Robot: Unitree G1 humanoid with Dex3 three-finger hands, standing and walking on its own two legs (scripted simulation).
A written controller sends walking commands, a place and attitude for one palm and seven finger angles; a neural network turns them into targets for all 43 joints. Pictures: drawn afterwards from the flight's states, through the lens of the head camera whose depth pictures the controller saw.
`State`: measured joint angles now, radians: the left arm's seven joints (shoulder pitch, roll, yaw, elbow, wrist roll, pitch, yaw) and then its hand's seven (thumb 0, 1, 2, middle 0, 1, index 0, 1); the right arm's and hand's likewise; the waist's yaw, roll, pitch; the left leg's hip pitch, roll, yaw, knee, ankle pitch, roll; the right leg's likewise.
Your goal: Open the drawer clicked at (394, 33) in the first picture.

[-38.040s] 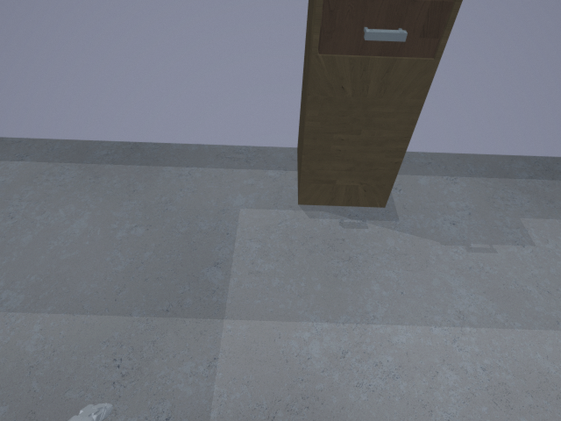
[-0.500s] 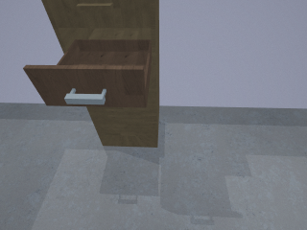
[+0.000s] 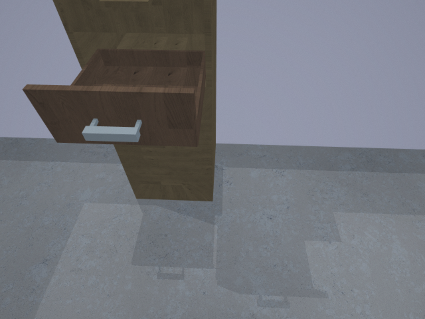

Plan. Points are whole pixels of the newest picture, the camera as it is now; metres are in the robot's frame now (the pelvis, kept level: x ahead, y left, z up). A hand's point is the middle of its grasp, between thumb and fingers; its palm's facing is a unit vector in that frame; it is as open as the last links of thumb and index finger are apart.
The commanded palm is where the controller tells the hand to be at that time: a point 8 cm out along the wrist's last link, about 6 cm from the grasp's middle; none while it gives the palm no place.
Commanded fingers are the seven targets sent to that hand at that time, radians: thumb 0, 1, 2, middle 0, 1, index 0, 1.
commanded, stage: look to check the result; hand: left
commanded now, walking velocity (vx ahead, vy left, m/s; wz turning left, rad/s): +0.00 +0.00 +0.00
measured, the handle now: (114, 128) +0.51 +0.26 +0.06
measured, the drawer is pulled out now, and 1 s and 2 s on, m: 0.30 0.30 0.30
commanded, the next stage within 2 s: stand and wait in 0.38 s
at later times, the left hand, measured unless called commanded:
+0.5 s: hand out of the picture +0.04 +0.19 -0.17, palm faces +0.02 -0.97 -0.25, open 7.4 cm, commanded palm none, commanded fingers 0.00 0.90 0.90 -0.20 -0.30 -0.20 -0.30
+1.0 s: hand out of the picture +0.07 +0.22 -0.16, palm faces +0.01 -0.96 -0.29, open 7.4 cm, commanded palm none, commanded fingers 0.00 0.90 0.90 -0.20 -0.30 -0.20 -0.30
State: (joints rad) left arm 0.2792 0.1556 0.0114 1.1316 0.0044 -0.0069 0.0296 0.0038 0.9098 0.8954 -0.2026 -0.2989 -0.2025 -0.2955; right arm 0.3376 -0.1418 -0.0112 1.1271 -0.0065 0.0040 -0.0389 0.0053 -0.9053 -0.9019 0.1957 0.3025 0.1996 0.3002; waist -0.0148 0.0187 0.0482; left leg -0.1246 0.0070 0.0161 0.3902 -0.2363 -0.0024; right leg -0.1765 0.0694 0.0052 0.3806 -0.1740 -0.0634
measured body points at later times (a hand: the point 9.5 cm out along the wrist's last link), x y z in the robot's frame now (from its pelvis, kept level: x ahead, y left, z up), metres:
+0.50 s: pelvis +0.01 +0.00 +0.00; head +0.03 -0.01 +0.45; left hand +0.04 +0.24 -0.15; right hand +0.01 -0.25 -0.16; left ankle -0.01 +0.12 -0.74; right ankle +0.02 -0.08 -0.74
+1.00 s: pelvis +0.02 +0.00 +0.00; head +0.04 -0.01 +0.45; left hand +0.07 +0.27 -0.14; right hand +0.05 -0.27 -0.15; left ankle -0.01 +0.12 -0.74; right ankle +0.02 -0.08 -0.74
